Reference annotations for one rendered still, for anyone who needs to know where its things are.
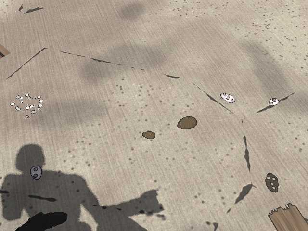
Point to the robot left hand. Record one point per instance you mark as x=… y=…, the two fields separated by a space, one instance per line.
x=41 y=221

